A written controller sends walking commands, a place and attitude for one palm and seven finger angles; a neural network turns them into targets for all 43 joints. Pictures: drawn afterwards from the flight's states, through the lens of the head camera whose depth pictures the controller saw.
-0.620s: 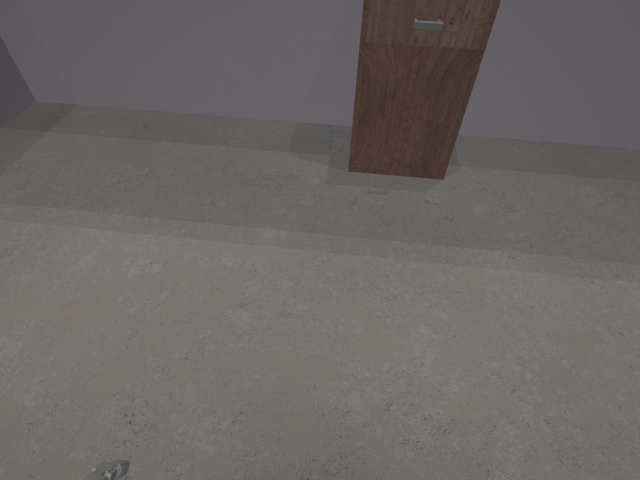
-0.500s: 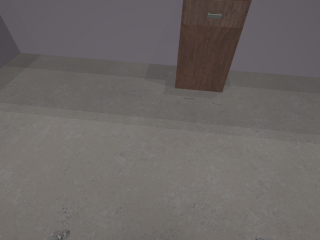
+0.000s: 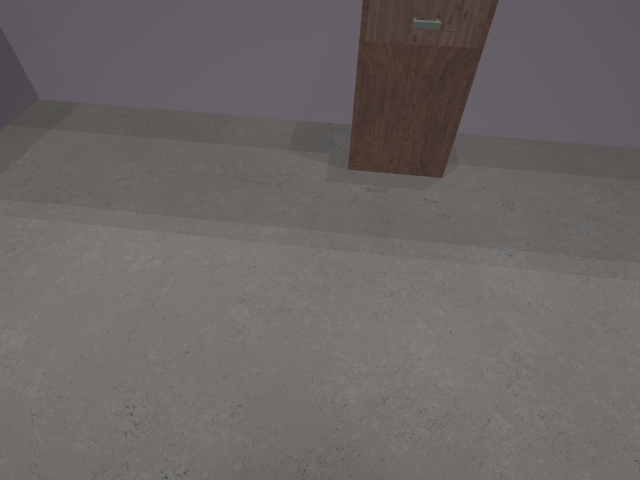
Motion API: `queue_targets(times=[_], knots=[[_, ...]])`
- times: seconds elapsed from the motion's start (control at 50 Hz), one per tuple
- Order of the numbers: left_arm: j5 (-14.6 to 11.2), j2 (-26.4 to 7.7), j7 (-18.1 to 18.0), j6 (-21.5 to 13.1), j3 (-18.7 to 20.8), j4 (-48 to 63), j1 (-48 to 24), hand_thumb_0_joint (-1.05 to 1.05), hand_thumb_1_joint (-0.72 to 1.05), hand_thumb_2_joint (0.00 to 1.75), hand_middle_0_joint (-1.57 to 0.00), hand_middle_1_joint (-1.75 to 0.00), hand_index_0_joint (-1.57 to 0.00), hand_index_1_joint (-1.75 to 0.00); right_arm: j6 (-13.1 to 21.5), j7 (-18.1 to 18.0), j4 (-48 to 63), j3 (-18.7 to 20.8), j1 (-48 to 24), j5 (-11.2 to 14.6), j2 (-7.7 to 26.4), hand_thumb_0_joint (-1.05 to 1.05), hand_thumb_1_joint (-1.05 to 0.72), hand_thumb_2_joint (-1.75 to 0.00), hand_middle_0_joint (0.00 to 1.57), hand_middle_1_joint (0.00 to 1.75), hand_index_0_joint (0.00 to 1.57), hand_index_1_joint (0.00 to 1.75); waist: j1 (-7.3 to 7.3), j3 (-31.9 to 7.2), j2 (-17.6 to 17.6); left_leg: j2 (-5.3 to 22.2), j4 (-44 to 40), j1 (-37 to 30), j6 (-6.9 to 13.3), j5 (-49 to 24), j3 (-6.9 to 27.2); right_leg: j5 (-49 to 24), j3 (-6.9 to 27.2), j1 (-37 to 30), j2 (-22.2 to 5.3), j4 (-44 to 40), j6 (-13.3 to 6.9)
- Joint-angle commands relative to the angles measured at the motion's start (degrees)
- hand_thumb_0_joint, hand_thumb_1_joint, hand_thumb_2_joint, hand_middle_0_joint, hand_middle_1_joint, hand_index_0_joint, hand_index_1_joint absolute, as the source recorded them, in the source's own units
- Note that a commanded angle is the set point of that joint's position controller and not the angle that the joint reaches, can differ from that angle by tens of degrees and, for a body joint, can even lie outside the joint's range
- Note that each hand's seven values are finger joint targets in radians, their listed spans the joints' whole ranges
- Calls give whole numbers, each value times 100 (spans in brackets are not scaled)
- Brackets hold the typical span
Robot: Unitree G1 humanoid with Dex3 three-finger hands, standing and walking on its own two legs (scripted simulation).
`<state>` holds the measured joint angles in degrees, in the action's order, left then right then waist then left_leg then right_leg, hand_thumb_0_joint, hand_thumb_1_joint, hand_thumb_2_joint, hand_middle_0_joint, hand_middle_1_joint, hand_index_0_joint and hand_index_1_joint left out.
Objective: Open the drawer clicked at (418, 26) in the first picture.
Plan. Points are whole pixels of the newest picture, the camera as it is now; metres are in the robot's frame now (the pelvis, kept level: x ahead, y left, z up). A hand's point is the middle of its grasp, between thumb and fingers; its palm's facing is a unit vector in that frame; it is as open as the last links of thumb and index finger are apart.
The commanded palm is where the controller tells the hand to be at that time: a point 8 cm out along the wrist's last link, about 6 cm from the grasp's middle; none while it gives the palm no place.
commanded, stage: stand and wait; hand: left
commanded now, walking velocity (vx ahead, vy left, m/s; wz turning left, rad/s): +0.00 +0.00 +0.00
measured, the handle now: (426, 22) +1.67 -0.32 -0.03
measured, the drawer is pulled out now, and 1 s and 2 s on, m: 0.00 0.00 0.00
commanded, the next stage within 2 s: look at it before walking up in 0.20 s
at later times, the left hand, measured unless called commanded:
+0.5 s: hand out of the picture +0.07 +0.24 -0.15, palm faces -0.03 -0.94 -0.33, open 7.4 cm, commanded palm none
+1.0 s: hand out of the picture +0.07 +0.25 -0.16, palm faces -0.03 -0.94 -0.34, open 7.4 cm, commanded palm none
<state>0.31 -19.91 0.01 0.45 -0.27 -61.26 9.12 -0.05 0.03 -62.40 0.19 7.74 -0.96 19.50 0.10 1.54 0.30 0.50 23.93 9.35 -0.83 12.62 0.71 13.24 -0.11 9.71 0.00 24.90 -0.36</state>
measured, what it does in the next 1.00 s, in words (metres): stands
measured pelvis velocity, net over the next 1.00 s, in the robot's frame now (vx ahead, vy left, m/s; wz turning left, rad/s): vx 0.00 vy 0.00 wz -0.02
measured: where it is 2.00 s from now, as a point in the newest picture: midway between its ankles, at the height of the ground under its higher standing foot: (350, 466)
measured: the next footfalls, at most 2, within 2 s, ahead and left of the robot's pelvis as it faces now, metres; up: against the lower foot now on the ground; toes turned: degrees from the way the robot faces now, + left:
left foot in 1.78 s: +0.43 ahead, -0.01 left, +0.00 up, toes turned -16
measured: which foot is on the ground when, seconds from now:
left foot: down 0.00-1.00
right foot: down 0.00-1.00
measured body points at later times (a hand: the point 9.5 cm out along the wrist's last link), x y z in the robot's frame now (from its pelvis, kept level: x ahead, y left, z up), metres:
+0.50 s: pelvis -0.01 +0.00 +0.00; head -0.01 +0.00 +0.45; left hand +0.07 +0.29 -0.13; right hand +0.06 -0.30 -0.13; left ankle +0.00 +0.13 -0.74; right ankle +0.00 -0.11 -0.74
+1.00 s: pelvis +0.00 +0.00 +0.00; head +0.01 +0.00 +0.45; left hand +0.07 +0.29 -0.13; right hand +0.08 -0.29 -0.13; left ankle +0.00 +0.13 -0.74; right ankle +0.00 -0.11 -0.74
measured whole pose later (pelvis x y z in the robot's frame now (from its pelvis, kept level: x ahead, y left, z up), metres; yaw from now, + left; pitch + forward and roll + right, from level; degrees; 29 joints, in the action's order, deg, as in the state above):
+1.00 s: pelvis +0.00 +0.00 +0.00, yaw -1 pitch -1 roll +0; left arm 0.5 -19.4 -0.3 0.4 -0.2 -62.3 8.7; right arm 0.1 0.0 -63.8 -0.1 6.7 -1.0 18.7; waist -0.4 1.1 0.3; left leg 1.0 21.9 8.6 -1.1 11.8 -0.1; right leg 12.1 0.6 9.3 0.5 22.8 -0.4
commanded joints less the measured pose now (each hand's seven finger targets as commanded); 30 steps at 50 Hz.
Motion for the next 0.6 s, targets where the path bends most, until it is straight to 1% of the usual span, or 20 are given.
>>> queue_targets(times=[0.0,0.02,0.04,0.06,0.1,0.16,0.22,0.24,0.28,0.3,0.34,0.36,0.38,0.4,0.48,0.5,0.52,0.58], knots=[[20,-1160,-59,-184,231,372,-372,0,90,90,-20,-30,-20,-30,175,-70,389,196,-412,34,1157,0,-90,-90,20,30,20,30,-15,-234,17,566,-423,5,248,-503,463,-408,666,21,-692,-590,-170],[18,-1164,-56,-182,233,364,-384,0,90,90,-20,-30,-20,-30,170,-70,365,192,-385,31,1173,0,-90,-90,20,30,20,30,-8,-215,54,566,-443,25,241,-439,469,-289,669,37,-687,-626,-167],[21,-1161,-54,-179,232,351,-391,0,90,90,-20,-30,-20,-30,172,-67,349,195,-375,32,1170,0,-90,-90,20,30,20,30,-12,-165,-7,562,-468,58,237,-389,464,-217,681,62,-686,-648,-166],[23,-1168,-55,-180,237,345,-368,0,90,90,-20,-30,-20,-30,168,-65,347,194,-379,36,1176,0,-90,-90,20,30,20,30,-18,-192,15,563,-457,32,242,-400,481,-201,678,56,-686,-663,-169],[22,-1168,-57,-187,232,338,-382,0,90,90,-20,-30,-20,-30,178,-62,320,193,-345,33,1169,0,-90,-90,20,30,20,30,-13,-235,43,572,-473,18,238,-443,474,-228,685,34,-691,-665,-168],[21,-1163,-58,-188,228,319,-370,0,90,90,-20,-30,-20,-30,180,-63,297,191,-340,34,1181,0,-90,-90,20,30,20,30,-12,-275,-18,583,-481,-39,236,-504,489,-323,686,32,-680,-651,-170],[26,-1161,-58,-195,229,304,-370,0,90,90,-20,-30,-20,-30,188,-62,270,190,-343,35,1161,0,-90,-90,20,30,20,30,-24,-233,-6,590,-495,5,231,-528,474,-374,678,1,-696,-676,-163],[25,-1165,-57,-196,228,301,-384,0,90,90,-20,-30,-20,-30,185,-61,273,190,-331,36,1162,0,-90,-90,20,30,20,30,-10,-251,47,586,-507,-16,229,-513,487,-346,692,12,-692,-684,-165],[31,-1151,-58,-190,233,315,-398,0,90,90,-20,-30,-20,-30,186,-59,265,192,-316,35,1153,0,-90,-90,20,30,20,30,-11,-211,26,594,-530,11,232,-487,492,-285,678,34,-682,-688,-161],[28,-1158,-57,-190,227,304,-394,0,90,90,-20,-30,-20,-30,182,-59,261,186,-340,35,1162,0,-90,-90,20,30,20,30,-22,-157,-40,586,-535,30,227,-451,489,-243,698,59,-677,-712,-158],[29,-1153,-56,-188,228,298,-394,0,90,90,-20,-30,-20,-30,178,-59,254,187,-339,31,1157,0,-90,-90,20,30,20,30,-16,-138,-2,580,-546,25,223,-413,497,-184,714,90,-679,-740,-161],[31,-1159,-57,-193,232,309,-360,0,90,90,-20,-30,-20,-30,176,-56,263,192,-318,40,1154,0,-90,-90,20,30,20,30,-19,-202,-7,582,-523,-13,225,-410,493,-166,709,68,-682,-750,-160],[32,-1158,-54,-191,229,302,-385,0,90,90,-20,-30,-20,-30,177,-57,264,193,-336,36,1150,0,-90,-90,20,30,20,30,-10,-150,16,579,-528,-11,222,-413,487,-167,710,117,-680,-752,-156],[32,-1155,-52,-189,225,294,-388,0,90,90,-20,-30,-20,-30,178,-57,249,192,-323,33,1157,0,-90,-90,20,30,20,30,-6,-180,-41,585,-553,-17,224,-378,491,-125,723,109,-679,-756,-158],[34,-1150,-51,-188,227,299,-380,0,90,90,-20,-30,-20,-30,183,-55,247,187,-320,39,1157,0,-90,-90,20,30,20,30,-18,-203,-28,596,-561,-4,227,-436,506,-219,683,51,-672,-730,-147],[36,-1143,-51,-188,226,291,-364,0,90,90,-20,-30,-20,-30,181,-55,246,194,-337,38,1149,0,-90,-90,20,30,20,30,-19,-199,-76,593,-565,-11,224,-379,498,-159,701,72,-675,-757,-146],[35,-1149,-47,-190,224,287,-363,0,90,90,-20,-30,-20,-30,182,-55,246,191,-329,37,1157,0,-90,-90,20,30,20,30,-15,-199,-26,588,-559,-17,226,-398,504,-179,708,80,-675,-754,-149],[33,-1144,-51,-197,226,282,-361,0,90,90,-20,-30,-20,-30,187,-58,244,192,-325,41,1155,0,-90,-90,20,30,20,30,-3,-320,-26,600,-532,-101,224,-550,507,-367,700,14,-679,-720,-157]])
